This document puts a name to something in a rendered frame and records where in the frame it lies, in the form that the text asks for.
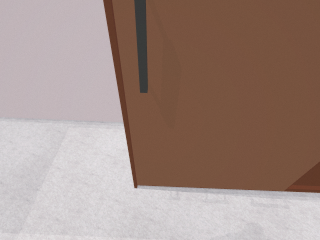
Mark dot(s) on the handle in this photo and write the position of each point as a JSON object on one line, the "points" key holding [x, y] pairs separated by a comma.
{"points": [[141, 37]]}

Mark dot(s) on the wardrobe door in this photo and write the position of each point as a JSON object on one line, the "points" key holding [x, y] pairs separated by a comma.
{"points": [[233, 99], [310, 178]]}

